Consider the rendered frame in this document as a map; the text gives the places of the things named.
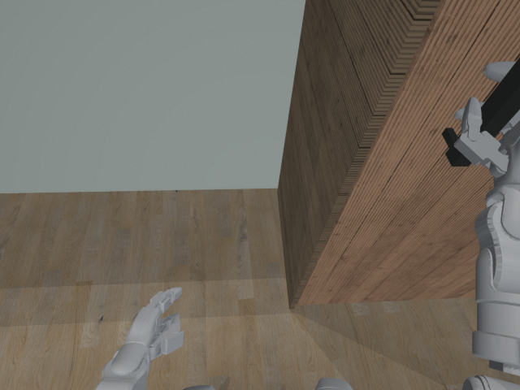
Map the robot left hand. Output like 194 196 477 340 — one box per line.
124 287 184 362

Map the handle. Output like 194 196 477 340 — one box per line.
442 58 520 167

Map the left robot forearm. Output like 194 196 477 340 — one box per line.
94 343 151 390

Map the wardrobe door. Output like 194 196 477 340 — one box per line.
297 0 520 306

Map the robot right hand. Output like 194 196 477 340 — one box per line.
454 62 520 188

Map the right robot forearm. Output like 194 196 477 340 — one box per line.
472 182 520 376

